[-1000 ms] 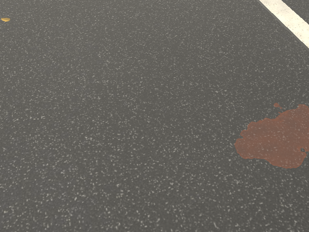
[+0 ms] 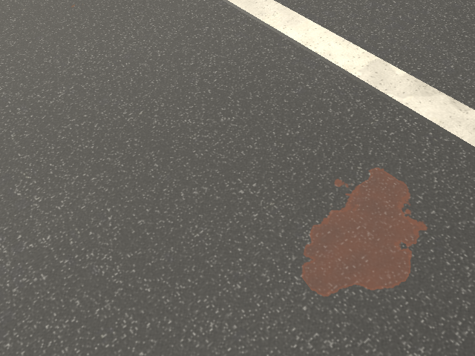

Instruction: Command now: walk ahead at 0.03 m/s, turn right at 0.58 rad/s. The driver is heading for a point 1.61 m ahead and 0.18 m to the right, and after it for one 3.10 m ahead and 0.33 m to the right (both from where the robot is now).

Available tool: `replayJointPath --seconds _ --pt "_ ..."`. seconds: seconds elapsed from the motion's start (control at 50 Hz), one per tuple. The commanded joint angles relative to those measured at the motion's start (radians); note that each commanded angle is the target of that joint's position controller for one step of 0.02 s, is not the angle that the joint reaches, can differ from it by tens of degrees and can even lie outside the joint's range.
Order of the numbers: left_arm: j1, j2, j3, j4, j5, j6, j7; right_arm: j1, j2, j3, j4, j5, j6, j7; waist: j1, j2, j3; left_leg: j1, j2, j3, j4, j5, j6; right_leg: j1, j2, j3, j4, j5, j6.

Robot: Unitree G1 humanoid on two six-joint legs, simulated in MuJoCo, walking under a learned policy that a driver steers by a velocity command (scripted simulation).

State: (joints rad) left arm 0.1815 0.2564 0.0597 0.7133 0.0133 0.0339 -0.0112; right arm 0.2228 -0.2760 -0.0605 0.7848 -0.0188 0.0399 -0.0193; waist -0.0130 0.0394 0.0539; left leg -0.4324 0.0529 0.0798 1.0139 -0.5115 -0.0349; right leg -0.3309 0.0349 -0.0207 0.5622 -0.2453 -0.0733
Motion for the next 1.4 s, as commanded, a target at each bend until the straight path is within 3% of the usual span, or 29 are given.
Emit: replayJointPath --seconds 0.02,0.08,0.18,0.24,0.3,0.34,0.36,0.38,0.4,0.42,0.46,0.5,0.58,0.66,0.7,0.72,0.74,0.76,0.78,0.8,0.82,0.86,0.92,0.98,1.0,1.02,1.08,1.16,1.4 --pt "-0.011 0.135 0.036 -0.06 -0.009 0.003 0.021 0.018 -0.096 -0.023 -0.067 -0.015 -0.011 0.0 -0.002 -0.17 -0.086 -0.134 -0.008 -0.09 0.076 0.098 0.0 0.171 -0.218 0.276 -0.235 0.462 -0.164" --pt "0.025 0.162 0.044 -0.057 -0.008 -0.008 0.009 0.03 -0.073 -0.02 -0.07 -0.007 -0.001 0.005 0.0 -0.115 -0.136 -0.102 -0.032 -0.098 0.037 0.113 -0.004 0.187 -0.211 0.289 -0.226 0.47 -0.168" --pt "0.066 0.184 0.055 -0.054 0.003 0.0 0.006 -0.037 -0.064 -0.01 -0.108 -0.003 0.006 -0.001 0.039 -0.159 -0.106 -0.083 -0.052 -0.117 -0.13 0.107 -0.004 0.163 -0.204 0.389 -0.248 0.202 -0.177" --pt "0.059 0.197 0.061 -0.06 0.009 0.007 -0.001 -0.046 -0.065 -0.007 -0.124 0.005 -0.002 -0.005 0.044 -0.163 -0.107 -0.011 -0.079 -0.117 -0.221 0.094 0.008 0.127 -0.193 0.44 -0.232 0.186 -0.169" --pt "0.031 0.199 0.064 -0.065 0.009 0.011 -0.009 -0.009 -0.069 -0.004 -0.129 0.016 -0.014 -0.012 0.028 -0.176 -0.117 0.096 -0.11 -0.116 -0.35 0.089 0.031 0.1 -0.176 0.499 -0.21 0.235 -0.139" --pt "-0.014 0.189 0.062 -0.071 -0.005 0.014 -0.008 0.069 -0.063 -0.003 -0.113 0.015 -0.026 -0.023 -0.025 -0.161 -0.114 0.253 -0.117 -0.109 -0.589 0.205 0.052 0.027 -0.126 0.501 -0.173 0.176 -0.075" --pt "-0.008 0.153 0.053 -0.079 -0.014 0.011 -0.003 0.089 -0.116 -0.014 -0.112 0.004 -0.034 -0.033 -0.025 -0.082 -0.111 0.339 -0.006 -0.21 -0.72 0.188 0.077 -0.058 -0.063 0.453 -0.104 0.029 -0.013" --pt "0.032 0.078 0.036 -0.096 -0.022 0.005 0.0 0.054 -0.217 -0.032 -0.137 -0.01 -0.033 -0.037 0.009 0.147 -0.11 0.409 0.264 -0.485 -0.817 0.144 0.16 -0.213 0.089 0.254 0.115 -0.217 0.05" --pt "0.024 0.153 0.054 -0.088 0.014 0.006 0.008 0.0 -0.239 -0.041 -0.148 -0.018 -0.027 -0.027 0.006 0.179 -0.057 0.251 0.363 -0.561 -0.82 0.279 0.262 -0.244 0.123 0.123 0.33 -0.324 0.068" --pt "0.028 0.188 0.068 -0.075 0.025 0.009 0.004 -0.028 -0.167 -0.023 -0.162 -0.015 -0.029 -0.021 0.03 0.086 -0.042 0.197 0.325 -0.489 -0.793 0.384 0.278 -0.195 0.073 0.149 0.464 -0.285 0.07" --pt "0.087 0.169 0.068 -0.035 0.016 0.022 -0.012 -0.112 -0.099 -0.002 -0.176 -0.005 -0.032 -0.015 0.075 0.065 -0.039 0.19 0.193 -0.292 -0.751 0.501 0.222 -0.166 0.067 0.131 0.585 -0.18 0.084" --pt "0.096 0.147 0.058 -0.027 0.007 0.028 -0.025 -0.088 -0.099 -0.003 -0.171 -0.005 -0.037 -0.018 0.053 0.103 -0.058 0.265 0.151 -0.215 -0.715 0.635 0.221 -0.191 0.07 0.111 0.599 -0.165 0.108" --pt "0.018 0.107 0.035 -0.048 0.0 0.036 -0.02 0.015 -0.117 -0.012 -0.13 0.0 -0.042 -0.016 -0.009 0.11 -0.083 0.402 0.181 -0.21 -0.666 0.732 0.246 -0.188 0.06 0.107 0.414 -0.205 0.128" --pt "-0.001 0.086 0.011 -0.048 -0.011 0.038 -0.009 0.013 -0.143 -0.019 -0.109 -0.007 -0.035 0.004 -0.025 0.168 -0.097 0.353 0.177 -0.191 -0.629 0.752 0.245 0.001 0.041 0.022 0.138 -0.259 0.103" --pt "0.038 0.078 0.003 -0.029 -0.013 0.028 -0.002 0.011 -0.153 -0.022 -0.09 0.0 -0.024 0.011 0.004 0.158 -0.096 0.325 0.164 -0.182 -0.583 0.792 0.227 0.101 0.041 -0.01 -0.066 -0.13 0.08" --pt "0.065 0.074 -0.003 -0.013 -0.005 0.018 0.004 0.009 -0.148 -0.019 -0.081 0.008 -0.022 0.013 0.03 0.125 -0.092 0.276 0.15 -0.165 -0.553 0.763 0.187 0.195 0.031 -0.005 -0.251 0.04 0.067" --pt "0.062 0.108 -0.003 -0.011 0.013 0.004 0.01 0.037 -0.124 -0.014 -0.077 0.008 -0.025 0.015 0.017 0.063 -0.114 0.187 0.131 -0.155 -0.527 0.634 0.126 0.313 -0.042 0.1 -0.306 0.128 0.048" --pt "0.084 0.175 0.0 -0.024 0.026 -0.01 0.014 0.065 -0.054 0.005 -0.105 -0.004 -0.027 0.023 -0.004 -0.156 -0.162 0.054 0.056 -0.085 -0.385 0.29 0.066 0.429 -0.292 0.375 -0.329 0.28 0.008" --pt "0.027 0.183 -0.001 -0.013 0.01 -0.016 0.02 0.012 -0.034 0.016 -0.108 0.012 -0.012 0.013 0.011 -0.298 -0.084 0.115 -0.017 -0.071 -0.414 -0.006 0.047 0.185 -0.363 0.389 -0.281 0.446 -0.115" --pt "-0.012 0.121 -0.016 -0.021 0.012 -0.026 0.016 -0.009 -0.082 0.006 -0.095 0.014 0.001 0.009 0.012 -0.207 -0.045 0.12 -0.01 -0.094 -0.353 -0.001 0.04 0.179 -0.323 0.359 -0.291 0.406 -0.133" --pt "-0.032 0.099 -0.028 -0.014 0.011 -0.032 0.019 -0.019 -0.078 0.003 -0.085 0.015 0.004 0.012 0.008 -0.196 -0.032 0.11 -0.021 -0.099 -0.351 0.027 0.041 0.179 -0.29 0.322 -0.294 0.377 -0.12" --pt "-0.038 0.107 -0.031 0.006 0.008 -0.036 0.032 0.008 -0.082 -0.002 -0.055 0.009 0.004 0.016 -0.004 -0.203 -0.033 0.128 -0.03 -0.094 -0.365 0.096 0.034 0.203 -0.228 0.253 -0.267 0.462 -0.088" --pt "-0.021 0.094 -0.038 0.036 0.002 -0.041 0.036 0.044 -0.051 0.01 -0.013 0.01 -0.003 0.011 -0.001 -0.177 -0.081 0.186 -0.043 -0.08 -0.434 0.128 0.021 0.238 -0.205 0.211 -0.219 0.543 -0.081" --pt "-0.038 0.096 -0.036 0.058 -0.006 -0.037 0.038 0.055 -0.048 0.019 0.02 0.004 -0.011 0.001 -0.017 -0.134 -0.075 0.334 -0.014 -0.102 -0.638 0.401 0.02 0.15 -0.166 0.211 -0.211 0.287 -0.023" --pt "-0.022 0.089 -0.038 0.068 -0.002 -0.037 0.036 0.051 -0.072 0.017 0.023 -0.004 -0.02 0.0 -0.004 -0.115 -0.069 0.374 0.033 -0.149 -0.658 0.457 0.022 0.106 -0.142 0.215 -0.222 0.156 0.0" --pt "0.017 0.087 -0.033 0.081 -0.003 -0.034 0.031 0.03 -0.118 0.007 0.036 0.004 -0.024 0.003 0.037 -0.052 -0.022 0.317 0.043 -0.167 -0.625 0.466 0.038 0.097 -0.094 0.193 -0.259 0.069 0.012" --pt "0.002 0.091 -0.03 0.131 -0.001 -0.029 0.032 0.035 -0.069 0.015 0.077 0.006 -0.034 0.01 0.008 0.001 0.006 0.236 0.032 -0.166 -0.669 0.393 0.045 0.175 -0.089 0.17 -0.23 0.102 0.015" --pt "0.008 0.083 -0.029 0.183 -0.003 -0.037 0.034 0.035 -0.065 0.018 0.121 0.008 -0.042 0.0 0.007 -0.01 -0.03 0.277 0.036 -0.172 -0.683 0.408 0.055 0.186 -0.093 0.164 -0.23 0.135 0.017" --pt "0.064 0.069 -0.04 0.325 -0.004 -0.034 0.044 0.042 -0.045 0.03 0.235 0.008 -0.04 -0.008 0.006 -0.035 -0.001 0.276 0.037 -0.183 -0.707 0.34 0.075 0.155 -0.092 0.154 -0.256 0.099 0.035"
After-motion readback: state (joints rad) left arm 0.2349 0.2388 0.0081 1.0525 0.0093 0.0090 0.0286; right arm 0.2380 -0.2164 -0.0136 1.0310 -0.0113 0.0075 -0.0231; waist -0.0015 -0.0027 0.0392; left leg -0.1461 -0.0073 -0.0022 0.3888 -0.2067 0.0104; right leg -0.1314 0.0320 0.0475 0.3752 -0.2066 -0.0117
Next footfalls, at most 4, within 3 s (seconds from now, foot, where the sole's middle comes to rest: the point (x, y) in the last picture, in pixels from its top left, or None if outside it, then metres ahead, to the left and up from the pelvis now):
0.36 left None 0.06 0.11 -0.77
0.74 right None -0.04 -0.08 -0.77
1.00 left None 0.05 0.13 -0.77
2.76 left None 0.37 -0.05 -0.77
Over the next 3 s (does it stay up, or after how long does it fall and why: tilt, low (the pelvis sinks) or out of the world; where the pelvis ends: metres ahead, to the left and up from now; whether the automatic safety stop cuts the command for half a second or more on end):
stays up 0.32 -0.08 0.01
